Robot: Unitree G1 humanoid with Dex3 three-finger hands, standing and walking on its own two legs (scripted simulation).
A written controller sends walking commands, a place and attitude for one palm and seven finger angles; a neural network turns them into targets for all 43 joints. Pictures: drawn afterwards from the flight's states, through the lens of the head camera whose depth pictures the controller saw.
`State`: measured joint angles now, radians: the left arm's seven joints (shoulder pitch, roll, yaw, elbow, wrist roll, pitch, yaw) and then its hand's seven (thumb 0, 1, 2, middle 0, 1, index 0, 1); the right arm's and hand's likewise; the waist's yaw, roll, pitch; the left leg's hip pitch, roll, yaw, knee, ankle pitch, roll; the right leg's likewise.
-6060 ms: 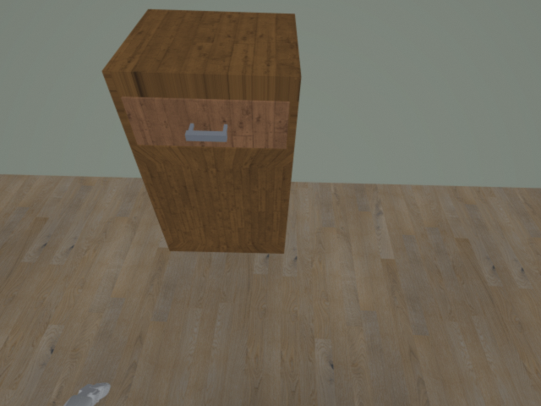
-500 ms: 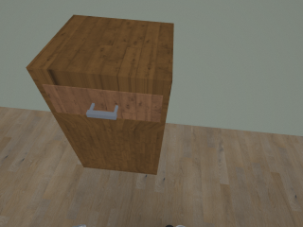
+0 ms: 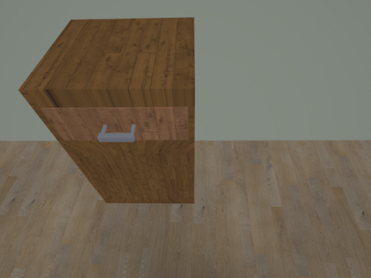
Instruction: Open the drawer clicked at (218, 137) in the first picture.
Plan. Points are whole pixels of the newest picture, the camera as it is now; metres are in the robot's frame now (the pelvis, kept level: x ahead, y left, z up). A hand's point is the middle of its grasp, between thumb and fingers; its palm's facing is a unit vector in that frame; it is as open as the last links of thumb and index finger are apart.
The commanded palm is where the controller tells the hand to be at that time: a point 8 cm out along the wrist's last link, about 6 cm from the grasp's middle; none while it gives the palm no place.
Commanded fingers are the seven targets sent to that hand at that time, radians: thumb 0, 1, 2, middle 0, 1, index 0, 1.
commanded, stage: come to a stop and stand still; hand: left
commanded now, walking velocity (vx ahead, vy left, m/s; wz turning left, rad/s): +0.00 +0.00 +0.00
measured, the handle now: (117, 132) +0.55 +0.25 -0.09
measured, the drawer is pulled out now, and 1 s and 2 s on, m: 0.00 0.00 0.00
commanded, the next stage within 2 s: look again from close up in 0.28 s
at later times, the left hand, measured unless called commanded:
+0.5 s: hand out of the picture -0.01 +0.15 -0.17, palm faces +0.06 -0.98 -0.17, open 7.4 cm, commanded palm none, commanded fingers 0.00 0.90 0.90 -0.20 -0.30 -0.20 -0.30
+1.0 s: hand out of the picture -0.03 +0.14 -0.17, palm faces +0.07 -0.99 -0.14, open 7.4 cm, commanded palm +0.09 +0.19 -0.06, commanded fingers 0.00 0.85 0.88 -0.20 -0.33 -0.20 -0.33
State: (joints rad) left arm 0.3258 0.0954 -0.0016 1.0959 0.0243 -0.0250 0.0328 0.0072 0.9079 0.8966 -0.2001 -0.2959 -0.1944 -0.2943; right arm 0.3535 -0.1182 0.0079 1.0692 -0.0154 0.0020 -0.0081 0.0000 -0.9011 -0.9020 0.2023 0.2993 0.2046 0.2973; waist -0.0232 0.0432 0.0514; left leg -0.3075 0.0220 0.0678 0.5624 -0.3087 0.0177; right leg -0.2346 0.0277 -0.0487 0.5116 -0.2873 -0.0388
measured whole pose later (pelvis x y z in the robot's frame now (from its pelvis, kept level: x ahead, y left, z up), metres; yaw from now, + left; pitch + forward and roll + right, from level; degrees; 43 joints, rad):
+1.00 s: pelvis +0.00 -0.01 +0.01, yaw +1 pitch -1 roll +0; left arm 0.37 0.10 -0.01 1.11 0.02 -0.03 0.04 0.00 0.91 0.90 -0.20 -0.30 -0.20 -0.29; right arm 0.33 -0.11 0.03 1.13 -0.01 -0.01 -0.02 0.00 -0.90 -0.90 0.20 0.30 0.20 0.30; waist 0.01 -0.01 0.00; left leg -0.22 0.00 0.05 0.48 -0.24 0.02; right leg -0.15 0.04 -0.07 0.43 -0.27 -0.05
